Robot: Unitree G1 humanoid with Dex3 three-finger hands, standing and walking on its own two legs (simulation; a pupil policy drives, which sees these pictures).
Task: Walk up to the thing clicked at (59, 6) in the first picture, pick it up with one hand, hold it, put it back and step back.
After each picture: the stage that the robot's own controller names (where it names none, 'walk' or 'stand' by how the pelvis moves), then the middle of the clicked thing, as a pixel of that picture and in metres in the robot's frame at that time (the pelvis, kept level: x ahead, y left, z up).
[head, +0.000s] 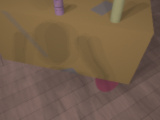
stand; (58, 5) +1.04 +0.18 -0.09
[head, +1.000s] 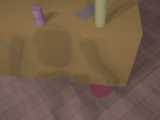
walk; (38, 15) +0.91 +0.33 -0.09
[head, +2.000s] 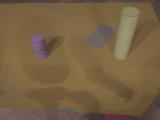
walk; (40, 46) +0.59 +0.26 -0.06
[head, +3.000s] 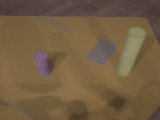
stand; (43, 64) +0.52 +0.22 -0.09
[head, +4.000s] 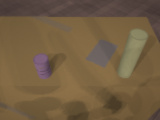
stand; (42, 66) +0.50 +0.21 -0.10
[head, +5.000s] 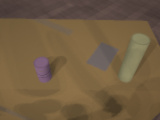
stand; (43, 70) +0.49 +0.20 -0.10
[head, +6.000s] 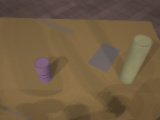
stand; (44, 70) +0.48 +0.20 -0.10
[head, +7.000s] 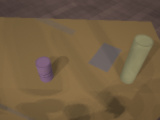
stand; (44, 69) +0.49 +0.19 -0.10
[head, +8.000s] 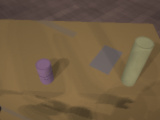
rise first; (45, 71) +0.48 +0.20 -0.09
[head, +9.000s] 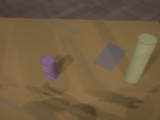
go down; (49, 68) +0.49 +0.20 -0.09
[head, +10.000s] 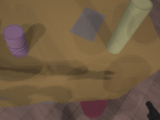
go down; (17, 42) +0.51 +0.19 -0.04
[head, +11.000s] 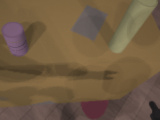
go down; (16, 40) +0.51 +0.19 -0.02
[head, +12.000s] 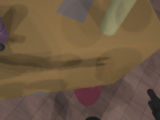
close in; out of the picture +0.52 +0.21 +0.02
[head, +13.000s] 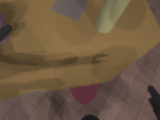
lift; out of the picture +0.53 +0.19 +0.02
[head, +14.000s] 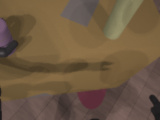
lift; (0, 38) +0.48 +0.20 +0.02
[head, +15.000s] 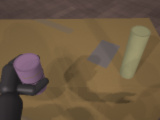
lift; (32, 75) +0.31 +0.16 +0.13
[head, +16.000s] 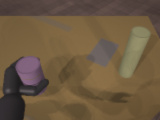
hold; (32, 76) +0.32 +0.17 +0.09
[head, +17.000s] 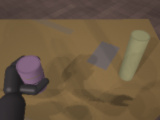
hold; (33, 75) +0.33 +0.17 +0.10
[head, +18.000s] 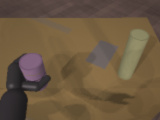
crouch; (35, 73) +0.34 +0.16 +0.09
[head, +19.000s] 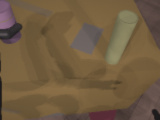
crouch; (5, 23) +0.50 +0.20 +0.13
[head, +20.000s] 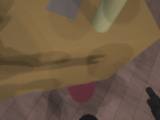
lower; out of the picture +0.54 +0.22 +0.03
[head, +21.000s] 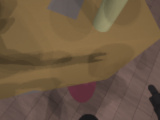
lower; out of the picture +0.53 +0.21 +0.02
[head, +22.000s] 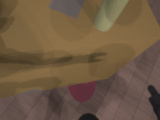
lower; out of the picture +0.54 +0.21 +0.03
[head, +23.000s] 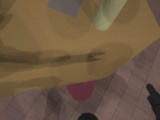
lower; out of the picture +0.54 +0.21 +0.03
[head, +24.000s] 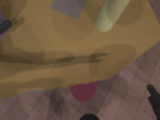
open; out of the picture +0.54 +0.18 +0.03
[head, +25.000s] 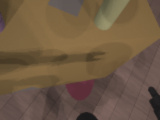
rise; out of the picture +0.54 +0.19 +0.02
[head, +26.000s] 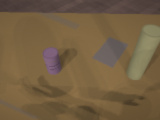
sink last; (52, 61) +0.50 +0.17 -0.05
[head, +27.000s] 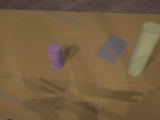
stand; (55, 56) +0.53 +0.17 -0.05
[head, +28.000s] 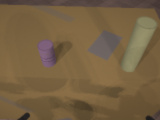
stand; (47, 53) +0.53 +0.18 -0.04
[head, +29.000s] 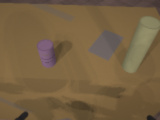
stand; (47, 54) +0.51 +0.18 -0.04
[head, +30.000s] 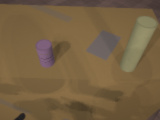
stand; (45, 54) +0.52 +0.18 -0.03
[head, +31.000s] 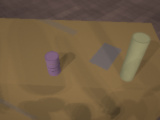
stand; (53, 64) +0.54 +0.17 -0.09
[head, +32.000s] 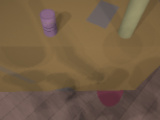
walk; (49, 23) +0.64 +0.16 -0.07
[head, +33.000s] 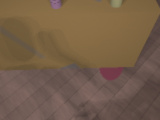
walk; out of the picture +0.93 +0.21 -0.07
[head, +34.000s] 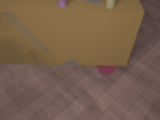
stand; out of the picture +1.18 +0.22 -0.08
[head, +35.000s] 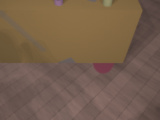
stand; out of the picture +1.15 +0.20 -0.10
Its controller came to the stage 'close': yes
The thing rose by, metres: 0.21
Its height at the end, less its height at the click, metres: +0.00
